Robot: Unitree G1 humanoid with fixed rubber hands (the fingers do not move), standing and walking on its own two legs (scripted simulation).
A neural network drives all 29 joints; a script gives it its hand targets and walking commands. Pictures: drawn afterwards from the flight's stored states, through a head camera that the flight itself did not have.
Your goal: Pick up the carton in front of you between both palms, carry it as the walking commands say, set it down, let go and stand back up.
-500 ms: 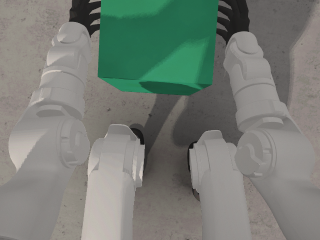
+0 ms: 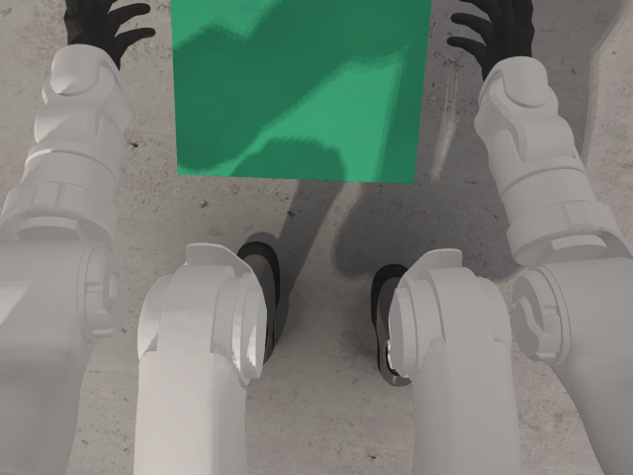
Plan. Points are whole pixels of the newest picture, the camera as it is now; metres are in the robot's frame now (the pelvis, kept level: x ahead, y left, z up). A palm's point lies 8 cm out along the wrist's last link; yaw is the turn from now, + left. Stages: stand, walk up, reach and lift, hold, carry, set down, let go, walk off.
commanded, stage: set down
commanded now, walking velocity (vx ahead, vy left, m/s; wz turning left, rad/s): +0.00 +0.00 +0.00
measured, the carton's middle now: (302, 83) +0.49 +0.06 -0.24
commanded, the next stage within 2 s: let go in 1.02 s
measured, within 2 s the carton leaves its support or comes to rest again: neither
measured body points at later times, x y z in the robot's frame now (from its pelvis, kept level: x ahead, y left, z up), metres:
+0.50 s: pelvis +0.01 +0.00 +0.10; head +0.33 +0.04 +0.42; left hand +0.53 +0.26 -0.02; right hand +0.54 -0.13 -0.02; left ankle +0.13 +0.12 -0.33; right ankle +0.10 -0.12 -0.33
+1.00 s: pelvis +0.04 +0.01 +0.24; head +0.33 +0.04 +0.58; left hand +0.52 +0.27 +0.13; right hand +0.54 -0.14 +0.13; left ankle +0.12 +0.12 -0.33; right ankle +0.10 -0.12 -0.33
